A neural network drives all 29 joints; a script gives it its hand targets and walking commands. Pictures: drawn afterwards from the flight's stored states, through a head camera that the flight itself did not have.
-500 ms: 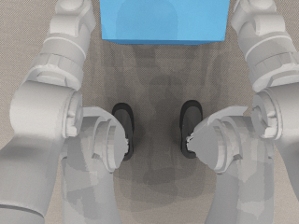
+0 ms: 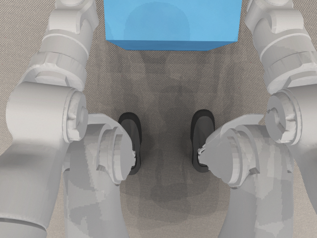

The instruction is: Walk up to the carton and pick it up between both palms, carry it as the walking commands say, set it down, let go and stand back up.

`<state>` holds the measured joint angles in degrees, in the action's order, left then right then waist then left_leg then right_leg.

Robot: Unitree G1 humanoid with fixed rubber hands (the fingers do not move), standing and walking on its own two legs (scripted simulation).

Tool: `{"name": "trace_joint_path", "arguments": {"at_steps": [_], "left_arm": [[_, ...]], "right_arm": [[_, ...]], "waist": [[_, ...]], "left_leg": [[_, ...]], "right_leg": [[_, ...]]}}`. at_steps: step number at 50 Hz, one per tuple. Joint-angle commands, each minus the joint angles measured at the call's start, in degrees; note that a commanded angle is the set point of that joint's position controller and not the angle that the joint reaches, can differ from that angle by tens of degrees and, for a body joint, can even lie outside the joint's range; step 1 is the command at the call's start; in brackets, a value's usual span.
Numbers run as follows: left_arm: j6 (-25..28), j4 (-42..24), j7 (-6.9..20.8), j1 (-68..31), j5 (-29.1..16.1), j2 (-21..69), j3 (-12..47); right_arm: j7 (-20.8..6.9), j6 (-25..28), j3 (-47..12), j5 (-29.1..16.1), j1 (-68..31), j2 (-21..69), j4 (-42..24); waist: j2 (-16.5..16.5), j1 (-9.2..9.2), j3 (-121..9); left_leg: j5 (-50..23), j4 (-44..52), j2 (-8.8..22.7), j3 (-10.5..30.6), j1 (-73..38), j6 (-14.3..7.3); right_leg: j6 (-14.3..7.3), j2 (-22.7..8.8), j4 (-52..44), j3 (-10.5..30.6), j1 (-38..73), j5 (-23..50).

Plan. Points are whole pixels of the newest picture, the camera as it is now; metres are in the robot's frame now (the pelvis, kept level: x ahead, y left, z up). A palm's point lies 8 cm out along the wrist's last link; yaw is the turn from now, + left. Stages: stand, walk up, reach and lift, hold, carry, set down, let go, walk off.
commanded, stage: reach and lift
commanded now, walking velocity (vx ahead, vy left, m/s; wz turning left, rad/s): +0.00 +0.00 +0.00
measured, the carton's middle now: (169, 0) +0.54 +0.01 -0.24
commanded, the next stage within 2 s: none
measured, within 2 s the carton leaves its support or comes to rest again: leaves its support in 0.20 s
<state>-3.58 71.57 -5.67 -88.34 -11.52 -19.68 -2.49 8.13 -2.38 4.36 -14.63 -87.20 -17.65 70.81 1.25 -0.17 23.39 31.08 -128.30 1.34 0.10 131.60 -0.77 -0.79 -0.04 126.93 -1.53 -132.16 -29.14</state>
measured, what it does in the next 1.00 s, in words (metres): stands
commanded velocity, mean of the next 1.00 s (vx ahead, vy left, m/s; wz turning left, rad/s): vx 0.00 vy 0.00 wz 0.00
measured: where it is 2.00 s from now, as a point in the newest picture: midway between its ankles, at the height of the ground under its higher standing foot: (166, 152)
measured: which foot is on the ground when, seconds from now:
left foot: down 0.00-1.00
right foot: down 0.00-1.00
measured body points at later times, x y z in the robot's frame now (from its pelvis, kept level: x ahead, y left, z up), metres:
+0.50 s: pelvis +0.01 +0.00 +0.01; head +0.35 +0.02 +0.30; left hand +0.57 +0.18 -0.13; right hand +0.56 -0.14 -0.13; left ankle +0.12 +0.12 -0.32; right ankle +0.13 -0.11 -0.32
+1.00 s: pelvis +0.02 +0.00 +0.05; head +0.35 +0.02 +0.35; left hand +0.56 +0.17 -0.07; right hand +0.56 -0.14 -0.07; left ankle +0.12 +0.12 -0.32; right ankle +0.13 -0.11 -0.32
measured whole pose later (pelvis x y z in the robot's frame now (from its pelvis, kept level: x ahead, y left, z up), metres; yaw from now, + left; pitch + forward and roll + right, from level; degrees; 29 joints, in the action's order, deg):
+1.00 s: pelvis +0.02 +0.00 +0.05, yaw +1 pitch +44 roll -1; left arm -16.4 46.3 -4.5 -72.1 4.4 -10.0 -18.6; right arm 6.4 -16.0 22.0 2.5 -70.3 -7.2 44.0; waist 0.3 -0.8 3.5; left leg 31.7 -118.6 -0.6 0.1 131.0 -0.6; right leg 0.7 0.6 117.8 -0.1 -130.8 -31.1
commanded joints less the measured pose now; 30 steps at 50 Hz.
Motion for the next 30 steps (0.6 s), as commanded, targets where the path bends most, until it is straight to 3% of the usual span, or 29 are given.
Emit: {"name": "trace_joint_path", "arguments": {"at_steps": [1, 5, 10, 14, 21, 30], "left_arm": [[-0.16, -14.7, 14.38, -28.1, -0.21, 47.57, 8.98], [-1.23, -17.18, 15.22, -28.28, -0.64, 50.46, 9.75], [-1.43, -23.2, 15.56, -31.35, -3.42, 54.07, 12.42], [-1.96, -26.23, 15.36, -32.18, -4.24, 55.68, 14.32], [-4.05, -25.05, 15.6, -28.57, -0.77, 58.81, 12.13], [-7.79, -24.99, 16.68, -24.71, 3.64, 62.69, 8.48]], "right_arm": [[-14.96, -1.95, -10.45, 0.23, -29.48, 51.13, -13.65], [-15.76, -2.86, -10.51, -0.4, -29.92, 53.17, -15.54], [-15.6, -3.23, -11.63, -1.01, -30.01, 56.21, -19.97], [-15.52, -3.99, -11.47, -0.53, -29.11, 57.8, -21.43], [-16.71, -5.93, -9.67, 2.47, -28.02, 59.19, -23.24], [-17.74, -8.88, -9.24, 5.75, -28.68, 60.44, -28.44]], "waist": [[-1.99, 2.98, -64.34], [-3.04, 2.36, -67.5], [-2.69, 0.04, -78.63], [-3.77, -1.09, -82.66], [-4.7, -1.4, -79.03], [-2.86, -1.09, -82.15]], "left_leg": [[-12.31, 9.47, -5.86, -1.79, -29.34, -0.7], [-12.87, 9.18, -5.89, -2.29, -31.5, -0.65], [-18.57, 8.38, -6.58, -2.51, -35.97, -0.45], [-20.1, 8.88, -6.92, -2.49, -38.75, 0.01], [-17.31, 11.19, -7.78, -2.34, -37.54, 0.26], [-15.3, 13.98, -8.53, -2.93, -36.2, 0.09]], "right_leg": [[1.0, 6.09, -7.66, -0.6, 31.17, 11.18], [0.73, 5.9, -7.33, -1.28, 32.06, 11.33], [0.44, 6.15, -6.61, -2.17, 36.77, 17.55], [0.28, 6.35, -6.95, -2.77, 36.44, 18.48], [0.35, 6.53, -9.28, -3.17, 31.56, 14.26], [0.85, 6.94, -12.63, -3.1, 33.6, 12.35]]}}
